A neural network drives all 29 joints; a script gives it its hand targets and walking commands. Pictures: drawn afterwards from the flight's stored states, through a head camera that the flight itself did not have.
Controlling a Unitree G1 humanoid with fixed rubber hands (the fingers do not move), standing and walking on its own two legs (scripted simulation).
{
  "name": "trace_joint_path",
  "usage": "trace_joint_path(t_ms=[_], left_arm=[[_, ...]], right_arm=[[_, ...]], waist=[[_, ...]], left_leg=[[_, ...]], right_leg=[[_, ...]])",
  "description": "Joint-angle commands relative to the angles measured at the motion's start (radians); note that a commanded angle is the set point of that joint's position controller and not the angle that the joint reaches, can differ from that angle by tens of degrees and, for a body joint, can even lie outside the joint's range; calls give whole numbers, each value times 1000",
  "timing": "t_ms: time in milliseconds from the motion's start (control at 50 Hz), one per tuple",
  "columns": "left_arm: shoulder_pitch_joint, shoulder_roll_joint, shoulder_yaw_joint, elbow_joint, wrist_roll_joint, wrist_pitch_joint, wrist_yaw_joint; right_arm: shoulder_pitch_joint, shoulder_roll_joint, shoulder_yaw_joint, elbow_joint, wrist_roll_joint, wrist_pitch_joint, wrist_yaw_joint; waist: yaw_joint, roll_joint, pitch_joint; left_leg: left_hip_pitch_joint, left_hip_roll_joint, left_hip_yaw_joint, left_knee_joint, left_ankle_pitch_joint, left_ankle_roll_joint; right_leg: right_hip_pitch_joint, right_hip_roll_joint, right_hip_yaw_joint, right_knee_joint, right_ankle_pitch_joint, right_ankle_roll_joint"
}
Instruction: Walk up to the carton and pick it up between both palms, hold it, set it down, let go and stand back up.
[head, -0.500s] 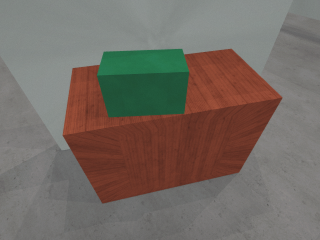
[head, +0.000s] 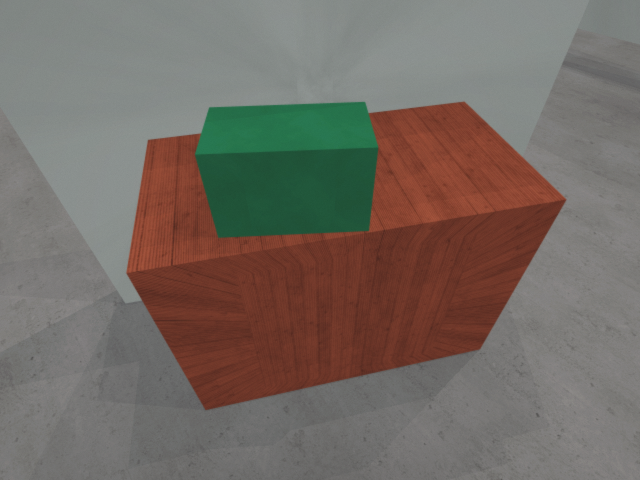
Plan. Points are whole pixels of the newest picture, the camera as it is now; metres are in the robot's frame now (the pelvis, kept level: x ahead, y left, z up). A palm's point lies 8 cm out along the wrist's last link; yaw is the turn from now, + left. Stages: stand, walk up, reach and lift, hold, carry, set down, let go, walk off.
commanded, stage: walk up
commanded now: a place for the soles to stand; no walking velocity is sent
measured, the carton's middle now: (290, 170) +0.71 +0.05 +0.01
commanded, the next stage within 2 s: none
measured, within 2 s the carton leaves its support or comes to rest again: neither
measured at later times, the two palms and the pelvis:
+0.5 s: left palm out of the picture +0.11 +0.37 -0.16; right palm out of the picture +0.07 -0.11 -0.12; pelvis +0.13 +0.12 +0.00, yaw +5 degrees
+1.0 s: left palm (109, 404) +0.30 +0.34 -0.13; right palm (426, 400) +0.29 -0.16 -0.14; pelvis +0.24 +0.07 -0.01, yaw +9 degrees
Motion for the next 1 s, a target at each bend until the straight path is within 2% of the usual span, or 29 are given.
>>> trace_joint_path(t_ms=[0,40,120,160,220,260,280,300,320,340,360,380,400,420,460,500,540,600,660,720,780,800,820,840,860,880,920,940,980], left_arm=[[205,234,51,-26,21,-18,24],[186,200,44,-37,25,-33,19],[163,191,39,-41,20,-47,10],[116,229,40,-58,22,-43,3],[16,295,47,-98,34,-22,-7],[-4,301,43,-105,34,-5,-22],[45,246,19,-107,41,4,-30],[81,150,-11,-142,44,10,-39],[159,133,-8,-155,45,18,-47],[236,146,-14,-134,35,31,-50],[207,173,-20,-142,41,26,-49],[158,205,-17,-153,50,10,-44],[142,207,-18,-141,44,-1,-39],[129,228,-11,-129,30,-3,-39],[172,234,-9,-126,12,-1,-43],[158,209,-12,-137,33,18,-48],[94,162,-26,-162,40,39,-47],[-35,130,-42,-190,15,44,-34],[-182,151,-50,-214,28,44,-18],[-234,188,-48,-213,50,54,-5],[-191,229,-29,-217,50,65,-7],[-142,241,-19,-212,47,66,-10],[-62,259,-3,-198,41,59,-15],[6,318,32,-196,39,49,-17],[11,319,53,-216,28,54,-18],[-20,274,47,-226,-9,64,-11],[-128,206,23,-298,-48,82,-7],[-178,181,14,-324,-45,85,-8],[-194,185,10,-345,-9,79,-15]], right_arm=[[5,-92,-22,-97,-42,-3,28],[4,-98,-30,-114,-41,-25,40],[-7,-110,-35,-149,-32,-38,59],[11,-111,-35,-169,-17,-33,62],[171,-124,-48,-160,-8,-25,52],[325,-147,-67,-125,-22,-28,29],[386,-206,-86,-115,-19,-27,18],[459,-269,-97,-111,-29,-24,4],[370,-250,-63,-151,-16,-22,-3],[315,-326,-73,-178,14,-15,-11],[239,-342,-78,-216,30,-23,-7],[204,-297,-62,-226,41,-34,4],[189,-255,-55,-225,31,-42,7],[190,-201,-43,-229,16,-49,2],[214,-105,-20,-223,-13,-57,1],[322,-89,-22,-209,-12,-63,1],[330,-129,-34,-230,1,-67,-8],[277,-131,-36,-282,9,-65,-23],[337,-92,-25,-292,-9,-55,-35],[347,-109,-35,-315,-30,-43,-50],[284,-175,-60,-351,-36,-35,-71],[247,-179,-63,-362,-35,-32,-74],[195,-177,-57,-373,-26,-32,-70],[195,-152,-52,-380,-11,-37,-60],[257,-105,-53,-363,0,-27,-63],[283,-105,-57,-355,4,-10,-80],[223,-113,-64,-365,14,14,-103],[160,-123,-74,-376,15,23,-97],[72,-142,-83,-385,13,21,-74]], waist=[[68,-153,220],[64,-118,218],[42,-110,120],[12,-162,107],[-72,-193,105],[-115,-144,98],[-142,54,92],[-139,294,121],[-43,205,240],[-10,197,292],[3,222,344],[14,189,390],[15,175,395],[14,134,373],[65,142,252],[65,103,109],[58,69,30],[36,113,38],[-30,163,73],[-54,178,60],[-8,149,30],[26,123,15],[84,49,-18],[122,-128,-118],[110,-268,-196],[97,-232,-160],[91,-198,-119],[82,-172,-16],[65,-95,77]], left_leg=[[-473,48,-3,427,-235,-1],[-513,86,-28,421,-158,-9],[-373,41,26,358,-23,-20],[-211,29,70,283,26,-26],[116,18,104,198,105,-11],[306,33,54,219,83,-19],[284,50,25,137,-5,-38],[155,204,-303,-99,-332,-66],[-3,344,-657,-316,-505,-96],[-77,426,-798,-454,-681,-47],[-124,413,-860,-522,-682,-23],[-158,378,-762,-501,-555,-3],[-144,340,-565,-423,-365,-5],[-100,282,-362,-341,-96,-31],[18,182,-129,-205,471,-94],[97,143,-53,-147,731,-128],[95,136,-19,-134,841,-125],[65,95,28,-91,902,-107],[197,115,-39,-36,893,-96],[301,177,-126,11,871,-53],[268,245,-198,69,829,11],[221,235,-196,130,807,23],[121,170,-137,268,768,17],[-38,37,-35,532,575,-16],[-284,-93,25,797,-155,-47],[-335,-92,29,871,-403,-12],[-281,-45,-16,912,-413,3],[-259,-47,-54,899,-335,1],[-244,-74,-42,810,-179,3]], right_leg=[[46,-414,475,-351,-631,-194],[94,-393,418,-335,-472,-196],[130,-251,183,-282,-230,-145],[-10,-205,78,-267,-272,-126],[-300,-201,34,-161,-489,-109],[-424,-135,-3,49,-570,-71],[-413,-84,-58,296,-573,-54],[-435,-2,-62,661,-450,-11],[-457,3,78,769,-328,8],[-441,-54,62,787,-306,11],[-454,-57,78,838,-251,15],[-463,-74,91,854,-183,23],[-455,-104,91,817,-127,27],[-430,-127,101,734,-56,31],[-372,-107,71,694,41,30],[-317,-58,5,746,110,37],[-286,-38,-41,721,159,48],[-287,-25,-98,593,247,45],[-395,-50,-115,421,250,49],[-435,-81,-96,277,183,53],[-334,-112,-25,142,106,20],[-247,-111,-12,65,114,-7],[-67,-95,-29,-54,254,-51],[196,-163,7,-37,740,-138],[456,-311,182,36,1004,-256],[410,-353,200,34,1016,-282],[154,-360,152,-77,749,-254],[21,-310,77,-110,647,-212],[-48,-231,23,-110,642,-142]])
